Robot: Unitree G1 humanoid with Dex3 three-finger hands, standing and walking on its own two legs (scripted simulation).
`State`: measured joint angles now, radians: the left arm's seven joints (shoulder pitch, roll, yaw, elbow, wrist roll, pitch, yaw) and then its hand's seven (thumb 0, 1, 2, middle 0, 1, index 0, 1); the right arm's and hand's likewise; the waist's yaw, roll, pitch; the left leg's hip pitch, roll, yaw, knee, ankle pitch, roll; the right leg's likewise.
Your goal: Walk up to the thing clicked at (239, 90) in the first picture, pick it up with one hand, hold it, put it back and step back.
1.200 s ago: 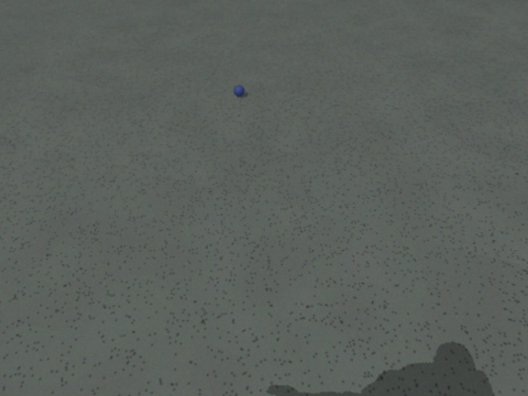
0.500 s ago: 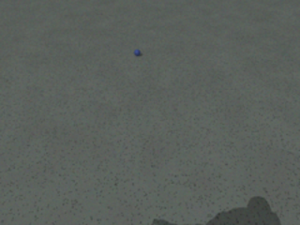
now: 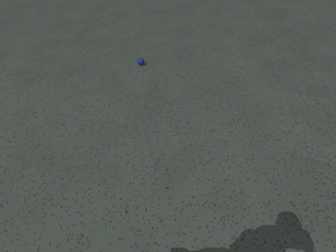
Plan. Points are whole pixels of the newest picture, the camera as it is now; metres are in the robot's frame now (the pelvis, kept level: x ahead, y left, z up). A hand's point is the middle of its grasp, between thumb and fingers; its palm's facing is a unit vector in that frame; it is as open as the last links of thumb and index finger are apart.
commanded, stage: walk up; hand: left
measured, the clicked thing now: (141, 61) +2.11 +0.39 -0.74
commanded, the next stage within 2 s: none
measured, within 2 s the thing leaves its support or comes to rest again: neither
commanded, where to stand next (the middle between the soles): +1.83 +0.74 m, yaw -81 degrees
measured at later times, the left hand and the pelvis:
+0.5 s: hand (93, 220) +0.24 +0.25 -0.12, palm faces -0.27 -0.82 -0.50, open 7.4 cm; pelvis +0.18 -0.04 -0.01, yaw -21 degrees
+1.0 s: hand (138, 88) +0.83 +0.19 -0.12, palm faces -0.58 -0.62 -0.53, open 7.4 cm; pelvis +0.55 +0.02 -0.01, yaw -34 degrees
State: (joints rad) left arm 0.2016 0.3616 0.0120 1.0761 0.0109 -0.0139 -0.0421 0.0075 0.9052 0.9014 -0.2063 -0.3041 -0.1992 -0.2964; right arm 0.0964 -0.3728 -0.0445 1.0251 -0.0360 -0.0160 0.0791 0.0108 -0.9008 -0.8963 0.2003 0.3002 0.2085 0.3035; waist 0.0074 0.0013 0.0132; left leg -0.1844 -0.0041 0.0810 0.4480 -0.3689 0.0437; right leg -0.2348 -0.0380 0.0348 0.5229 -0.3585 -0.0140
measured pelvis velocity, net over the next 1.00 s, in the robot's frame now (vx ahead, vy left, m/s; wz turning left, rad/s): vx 0.55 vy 0.02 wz -0.60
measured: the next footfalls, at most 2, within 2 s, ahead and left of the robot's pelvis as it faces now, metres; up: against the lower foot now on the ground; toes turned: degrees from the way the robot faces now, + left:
right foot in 0.24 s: +0.12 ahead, -0.19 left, +0.00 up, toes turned -22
left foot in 0.70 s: +0.57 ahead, +0.07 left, +0.00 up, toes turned -24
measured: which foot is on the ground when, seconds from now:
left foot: down 0.00-0.22, up 0.24-0.68, down 0.70-1.00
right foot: up 0.00-0.22, down 0.24-0.72, up 0.74-1.00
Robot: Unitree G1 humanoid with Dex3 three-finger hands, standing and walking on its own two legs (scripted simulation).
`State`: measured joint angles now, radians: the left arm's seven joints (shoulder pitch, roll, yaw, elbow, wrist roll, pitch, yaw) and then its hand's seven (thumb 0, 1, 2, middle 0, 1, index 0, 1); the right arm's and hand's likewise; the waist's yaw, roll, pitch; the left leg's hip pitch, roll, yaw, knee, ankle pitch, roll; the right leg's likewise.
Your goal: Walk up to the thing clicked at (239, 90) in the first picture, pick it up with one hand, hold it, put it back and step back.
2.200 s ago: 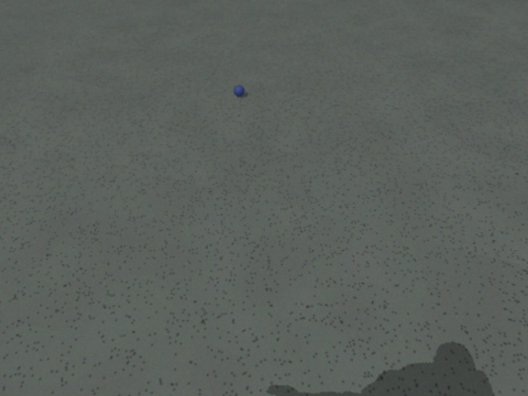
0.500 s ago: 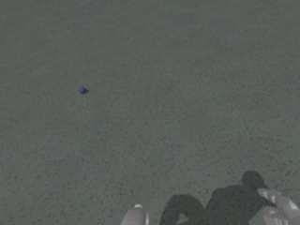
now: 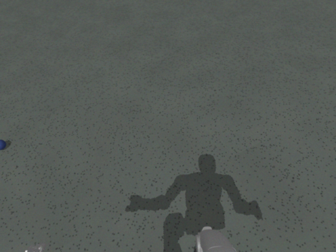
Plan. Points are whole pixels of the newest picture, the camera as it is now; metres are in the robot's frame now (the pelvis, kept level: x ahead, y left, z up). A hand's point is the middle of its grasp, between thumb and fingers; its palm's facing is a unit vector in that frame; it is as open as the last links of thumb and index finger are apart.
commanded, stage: walk up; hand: left
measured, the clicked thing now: out of the picture +1.08 +1.19 -0.73
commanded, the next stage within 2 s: none
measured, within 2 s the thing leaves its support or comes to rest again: neither
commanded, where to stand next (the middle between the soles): +0.65 +1.32 m, yaw -47 degrees
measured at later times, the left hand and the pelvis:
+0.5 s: hand out of the picture +0.29 +0.55 -0.14, palm faces -0.18 -0.78 -0.60, open 7.4 cm; pelvis +0.23 +0.22 -0.03, yaw -10 degrees
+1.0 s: hand out of the picture +0.56 +0.65 -0.12, palm faces -0.26 -0.75 -0.61, open 7.4 cm; pelvis +0.37 +0.40 -0.03, yaw -19 degrees
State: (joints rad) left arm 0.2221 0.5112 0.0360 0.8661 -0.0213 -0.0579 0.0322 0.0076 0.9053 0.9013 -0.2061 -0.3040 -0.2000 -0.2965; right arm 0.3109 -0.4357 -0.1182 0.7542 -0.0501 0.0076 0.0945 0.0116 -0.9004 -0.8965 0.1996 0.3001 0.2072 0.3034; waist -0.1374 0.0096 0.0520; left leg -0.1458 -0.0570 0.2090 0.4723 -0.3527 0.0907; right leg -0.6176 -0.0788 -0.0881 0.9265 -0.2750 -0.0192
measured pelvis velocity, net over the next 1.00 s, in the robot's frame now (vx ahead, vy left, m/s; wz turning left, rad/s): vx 0.37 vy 0.40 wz -0.33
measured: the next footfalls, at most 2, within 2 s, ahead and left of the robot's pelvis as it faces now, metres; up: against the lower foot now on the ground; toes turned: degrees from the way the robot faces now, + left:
right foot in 0.10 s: +0.22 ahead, -0.06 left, +0.00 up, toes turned -12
left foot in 0.50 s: +0.36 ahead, +0.38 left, +0.00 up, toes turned -7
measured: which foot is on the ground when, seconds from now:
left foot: down 0.00-0.12, up 0.14-0.48, down 0.50-0.86, up 0.88-1.00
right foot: up 0.00-0.08, down 0.10-0.50, up 0.52-0.82, down 0.84-1.00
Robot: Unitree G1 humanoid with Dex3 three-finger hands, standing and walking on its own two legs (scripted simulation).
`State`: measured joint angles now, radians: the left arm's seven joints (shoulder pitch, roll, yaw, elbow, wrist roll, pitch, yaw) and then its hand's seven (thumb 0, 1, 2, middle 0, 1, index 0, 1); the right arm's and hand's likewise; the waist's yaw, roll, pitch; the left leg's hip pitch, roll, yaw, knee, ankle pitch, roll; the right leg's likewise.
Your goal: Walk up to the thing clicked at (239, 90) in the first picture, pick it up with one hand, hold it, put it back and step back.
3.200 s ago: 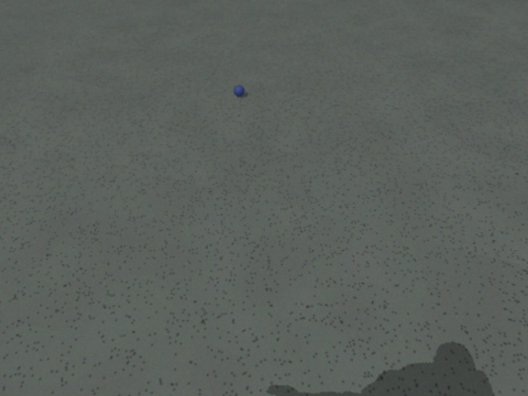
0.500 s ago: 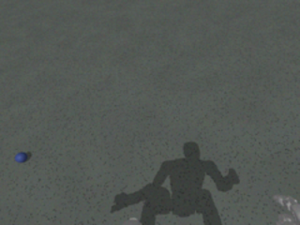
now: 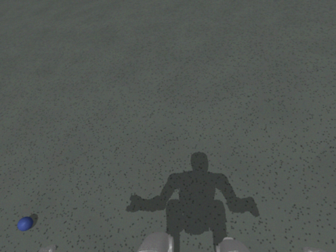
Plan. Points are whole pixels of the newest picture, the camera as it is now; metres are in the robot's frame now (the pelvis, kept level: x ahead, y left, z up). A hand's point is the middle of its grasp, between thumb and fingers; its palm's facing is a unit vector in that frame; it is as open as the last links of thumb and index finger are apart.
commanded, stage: walk up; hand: left
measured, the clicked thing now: (25, 223) +0.41 +0.99 -0.70
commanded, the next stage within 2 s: none
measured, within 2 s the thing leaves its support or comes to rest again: neither
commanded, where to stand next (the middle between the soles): -0.03 +0.97 m, yaw -28 degrees
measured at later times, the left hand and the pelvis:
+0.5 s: hand out of the picture +0.14 +0.54 -0.13, palm faces -0.24 -0.82 -0.51, open 7.4 cm; pelvis +0.02 +0.26 +0.01, yaw -9 degrees
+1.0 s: hand out of the picture +0.15 +0.84 -0.13, palm faces -0.20 -0.73 -0.65, open 7.4 cm; pelvis -0.02 +0.52 -0.04, yaw -16 degrees
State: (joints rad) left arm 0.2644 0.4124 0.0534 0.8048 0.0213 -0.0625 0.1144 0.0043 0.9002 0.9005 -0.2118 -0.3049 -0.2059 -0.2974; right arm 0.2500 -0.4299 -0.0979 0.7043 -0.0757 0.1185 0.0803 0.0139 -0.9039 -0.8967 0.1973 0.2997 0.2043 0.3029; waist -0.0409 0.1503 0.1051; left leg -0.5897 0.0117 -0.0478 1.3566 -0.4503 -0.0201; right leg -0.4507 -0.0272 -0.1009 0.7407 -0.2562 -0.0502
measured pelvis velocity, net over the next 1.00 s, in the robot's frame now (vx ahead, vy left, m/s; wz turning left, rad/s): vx -0.02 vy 0.52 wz -0.28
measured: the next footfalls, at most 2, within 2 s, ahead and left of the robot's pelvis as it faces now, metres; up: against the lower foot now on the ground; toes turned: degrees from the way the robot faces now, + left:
left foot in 0.22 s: +0.06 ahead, +0.30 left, +0.00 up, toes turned -4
right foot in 0.58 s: +0.09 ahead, +0.19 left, +0.00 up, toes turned -15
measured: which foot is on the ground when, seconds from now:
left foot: up 0.00-0.20, down 0.22-0.60, up 0.62-0.90, down 0.92-1.00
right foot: down 0.00-0.24, up 0.26-0.56, down 0.58-0.96, up 0.98-1.00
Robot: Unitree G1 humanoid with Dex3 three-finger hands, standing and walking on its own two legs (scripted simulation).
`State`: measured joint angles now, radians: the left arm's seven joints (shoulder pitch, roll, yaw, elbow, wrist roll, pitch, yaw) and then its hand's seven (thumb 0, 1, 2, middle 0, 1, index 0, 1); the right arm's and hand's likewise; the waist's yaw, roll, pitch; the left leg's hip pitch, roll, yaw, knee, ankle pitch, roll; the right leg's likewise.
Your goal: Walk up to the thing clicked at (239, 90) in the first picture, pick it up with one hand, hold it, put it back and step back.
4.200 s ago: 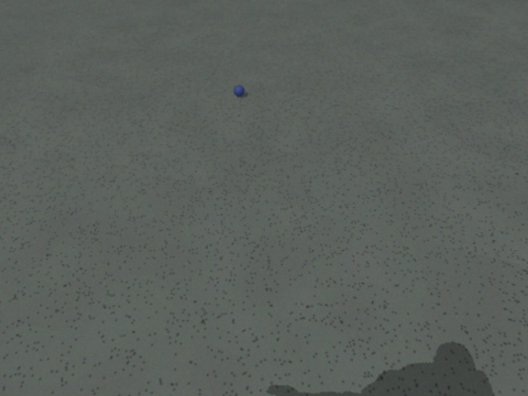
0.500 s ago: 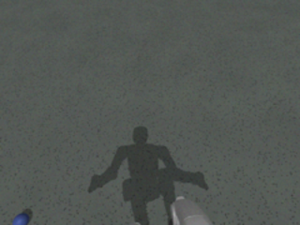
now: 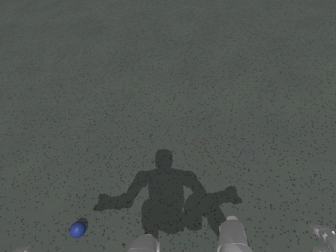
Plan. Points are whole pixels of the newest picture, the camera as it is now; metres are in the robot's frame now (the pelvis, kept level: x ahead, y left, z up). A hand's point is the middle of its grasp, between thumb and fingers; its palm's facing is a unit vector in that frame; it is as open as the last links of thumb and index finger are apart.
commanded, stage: walk up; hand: left
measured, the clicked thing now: (77, 229) +0.29 +0.56 -0.66
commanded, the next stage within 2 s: none
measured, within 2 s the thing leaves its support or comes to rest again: neither
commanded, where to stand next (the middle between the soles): -0.14 +0.42 m, yaw -12 degrees
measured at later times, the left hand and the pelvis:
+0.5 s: hand out of the picture -0.01 +0.47 -0.06, palm faces -0.07 -0.81 -0.59, open 7.4 cm; pelvis -0.11 +0.18 +0.03, yaw -3 degrees
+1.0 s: hand out of the picture -0.15 +0.67 -0.10, palm faces -0.18 -0.86 -0.48, open 7.4 cm; pelvis -0.23 +0.40 +0.04, yaw -8 degrees
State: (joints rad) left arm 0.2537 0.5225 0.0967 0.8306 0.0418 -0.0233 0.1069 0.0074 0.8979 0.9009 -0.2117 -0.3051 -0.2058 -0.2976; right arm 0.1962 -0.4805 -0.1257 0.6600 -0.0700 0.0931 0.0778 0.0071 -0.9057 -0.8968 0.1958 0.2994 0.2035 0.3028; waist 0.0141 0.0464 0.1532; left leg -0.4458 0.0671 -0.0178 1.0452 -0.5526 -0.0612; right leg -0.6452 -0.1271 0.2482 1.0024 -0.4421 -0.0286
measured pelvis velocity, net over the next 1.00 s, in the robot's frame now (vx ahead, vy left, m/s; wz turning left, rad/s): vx -0.23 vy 0.40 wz -0.14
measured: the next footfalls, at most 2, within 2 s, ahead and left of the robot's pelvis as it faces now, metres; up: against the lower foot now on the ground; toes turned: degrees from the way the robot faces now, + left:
right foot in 0.26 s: +0.01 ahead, +0.02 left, +0.00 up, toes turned -6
left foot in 0.64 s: -0.12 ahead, +0.44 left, +0.00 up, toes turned -5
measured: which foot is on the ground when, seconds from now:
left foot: down 0.00-0.28, up 0.30-0.62, down 0.64-1.00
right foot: up 0.00-0.24, down 0.26-0.68, up 0.70-1.00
